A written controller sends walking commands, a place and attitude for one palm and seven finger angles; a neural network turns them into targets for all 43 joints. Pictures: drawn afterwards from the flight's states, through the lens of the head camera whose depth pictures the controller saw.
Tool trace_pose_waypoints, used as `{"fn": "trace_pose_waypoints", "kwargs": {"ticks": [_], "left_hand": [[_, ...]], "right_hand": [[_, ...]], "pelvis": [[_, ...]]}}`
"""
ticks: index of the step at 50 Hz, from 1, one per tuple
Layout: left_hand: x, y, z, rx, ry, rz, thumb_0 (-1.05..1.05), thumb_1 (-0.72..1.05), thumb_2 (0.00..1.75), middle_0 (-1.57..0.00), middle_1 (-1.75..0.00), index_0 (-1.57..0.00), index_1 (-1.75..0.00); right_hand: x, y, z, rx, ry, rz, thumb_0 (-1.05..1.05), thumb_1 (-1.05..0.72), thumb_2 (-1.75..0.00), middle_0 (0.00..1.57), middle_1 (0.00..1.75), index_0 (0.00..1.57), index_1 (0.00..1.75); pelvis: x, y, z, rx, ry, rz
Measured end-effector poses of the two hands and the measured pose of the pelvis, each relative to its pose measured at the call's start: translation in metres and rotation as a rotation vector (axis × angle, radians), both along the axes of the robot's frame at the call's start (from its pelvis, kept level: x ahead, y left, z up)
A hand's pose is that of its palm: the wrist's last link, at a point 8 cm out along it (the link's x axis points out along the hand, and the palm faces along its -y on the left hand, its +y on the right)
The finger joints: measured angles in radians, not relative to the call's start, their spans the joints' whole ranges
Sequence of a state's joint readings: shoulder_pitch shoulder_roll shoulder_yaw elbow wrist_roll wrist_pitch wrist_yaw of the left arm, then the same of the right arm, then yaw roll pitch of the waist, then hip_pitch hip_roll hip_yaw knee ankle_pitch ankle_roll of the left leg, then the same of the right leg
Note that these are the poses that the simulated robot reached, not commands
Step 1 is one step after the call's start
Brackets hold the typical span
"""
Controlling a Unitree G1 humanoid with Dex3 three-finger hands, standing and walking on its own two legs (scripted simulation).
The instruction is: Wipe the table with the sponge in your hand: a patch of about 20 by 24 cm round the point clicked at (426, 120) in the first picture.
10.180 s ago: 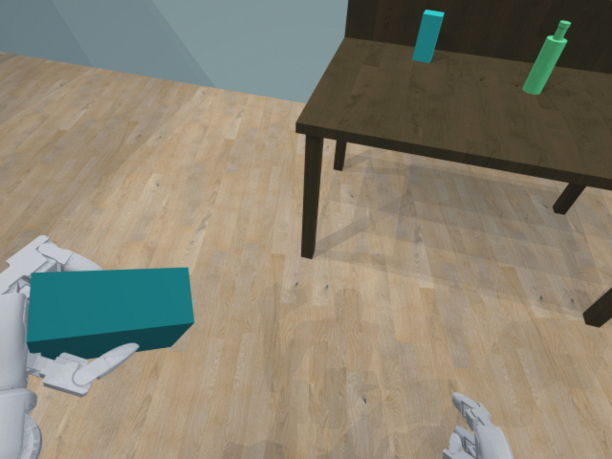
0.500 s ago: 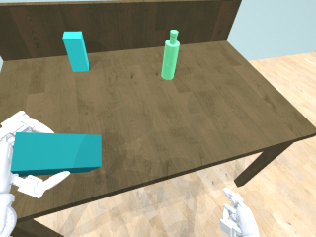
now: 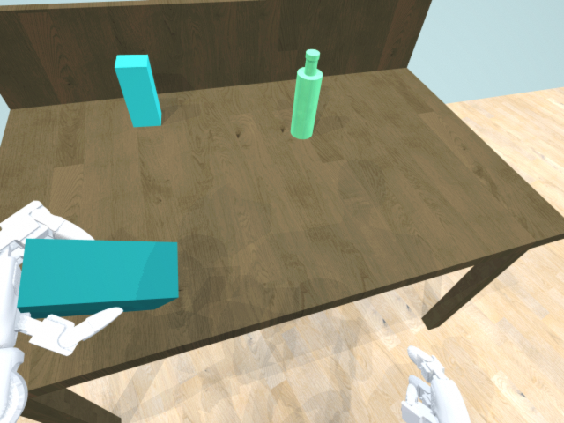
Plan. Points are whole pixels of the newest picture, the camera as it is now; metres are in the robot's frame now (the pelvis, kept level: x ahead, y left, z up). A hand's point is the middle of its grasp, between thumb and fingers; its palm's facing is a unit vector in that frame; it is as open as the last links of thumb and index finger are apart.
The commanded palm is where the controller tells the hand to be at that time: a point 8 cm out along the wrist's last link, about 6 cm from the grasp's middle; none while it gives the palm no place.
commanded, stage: look again from close up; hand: left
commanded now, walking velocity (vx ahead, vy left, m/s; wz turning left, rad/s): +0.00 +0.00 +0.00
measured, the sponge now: (124, 279) +0.24 +0.20 +0.13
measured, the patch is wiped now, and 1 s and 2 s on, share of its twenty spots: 0.00 0.00 0.00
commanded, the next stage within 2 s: turn the palm down, sponge in hand in 0.12 s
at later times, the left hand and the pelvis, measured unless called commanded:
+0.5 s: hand (87, 290) +0.21 +0.23 +0.14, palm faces +0.25 -0.77 -0.59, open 10.1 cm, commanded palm +0.16 +0.27 +0.17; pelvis -0.01 -0.03 -0.01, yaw +0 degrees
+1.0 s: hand (112, 292) +0.22 +0.21 +0.13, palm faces +0.25 -0.52 -0.82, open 10.1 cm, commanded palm +0.18 +0.24 +0.16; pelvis +0.00 -0.08 -0.02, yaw +1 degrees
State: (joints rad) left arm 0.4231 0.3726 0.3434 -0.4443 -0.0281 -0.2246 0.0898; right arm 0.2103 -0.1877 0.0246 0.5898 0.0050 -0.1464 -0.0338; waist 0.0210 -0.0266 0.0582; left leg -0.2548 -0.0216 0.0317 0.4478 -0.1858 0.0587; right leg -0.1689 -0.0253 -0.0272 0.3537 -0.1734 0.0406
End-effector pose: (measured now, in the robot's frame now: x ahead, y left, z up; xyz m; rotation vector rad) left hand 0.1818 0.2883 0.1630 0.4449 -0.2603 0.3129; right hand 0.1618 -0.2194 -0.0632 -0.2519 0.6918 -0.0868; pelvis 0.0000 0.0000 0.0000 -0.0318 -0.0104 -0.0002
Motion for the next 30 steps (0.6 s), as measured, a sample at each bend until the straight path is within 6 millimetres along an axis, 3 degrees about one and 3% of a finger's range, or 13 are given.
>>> {"fn": "trace_pose_waypoints", "kwargs": {"ticks": [11, 14, 18, 24, 27, 30], "left_hand": [[0.0, -0.008, 0.002, 0.006, 0.008, -0.007, -0.02, -0.49, 1.01, -0.73, -1.35, -0.75, -1.34], [0.014, 0.002, 0.028, 0.18, -0.048, -0.009, -0.02, -0.49, 1.01, -0.73, -1.35, -0.75, -1.34], [0.025, 0.017, 0.045, 0.088, -0.025, 0.079, -0.02, -0.49, 1.01, -0.73, -1.35, -0.75, -1.34], [0.005, -0.016, 0.01, 0.159, 0.234, 0.036, -0.02, -0.49, 1.01, -0.73, -1.35, -0.75, -1.34], [-0.013, -0.028, -0.003, 0.189, 0.244, 0.016, -0.02, -0.49, 1.01, -0.73, -1.35, -0.75, -1.34], [-0.026, -0.028, 0.0, 0.235, 0.173, 0.076, -0.02, -0.49, 1.01, -0.73, -1.35, -0.75, -1.34]], "right_hand": [[-0.001, -0.014, 0.0, -0.007, -0.007, -0.027, 0.01, -0.9, -0.9, 0.2, 0.3, 0.2, 0.3], [0.003, -0.012, -0.004, -0.042, 0.004, 0.048, 0.01, -0.91, -0.9, 0.2, 0.3, 0.2, 0.3], [0.012, -0.016, -0.01, -0.004, 0.0, 0.089, 0.01, -0.9, -0.9, 0.2, 0.3, 0.2, 0.3], [0.024, -0.026, -0.005, 0.043, -0.076, 0.073, 0.01, -0.9, -0.9, 0.21, 0.3, 0.2, 0.3], [0.027, -0.034, -0.007, 0.02, -0.08, 0.081, 0.01, -0.9, -0.9, 0.2, 0.3, 0.2, 0.3], [0.028, -0.042, -0.014, -0.007, -0.055, 0.105, 0.01, -0.9, -0.9, 0.2, 0.3, 0.2, 0.3]], "pelvis": [[0.001, -0.005, 0.0, 0.001, 0.001, -0.006], [-0.003, -0.011, -0.005, 0.011, -0.006, 0.026], [-0.005, -0.016, -0.007, 0.023, -0.025, 0.008], [-0.007, -0.027, -0.009, 0.03, -0.032, -0.004], [-0.009, -0.037, -0.013, 0.031, -0.023, 0.006], [-0.012, -0.048, -0.017, 0.026, -0.014, 0.03]]}}
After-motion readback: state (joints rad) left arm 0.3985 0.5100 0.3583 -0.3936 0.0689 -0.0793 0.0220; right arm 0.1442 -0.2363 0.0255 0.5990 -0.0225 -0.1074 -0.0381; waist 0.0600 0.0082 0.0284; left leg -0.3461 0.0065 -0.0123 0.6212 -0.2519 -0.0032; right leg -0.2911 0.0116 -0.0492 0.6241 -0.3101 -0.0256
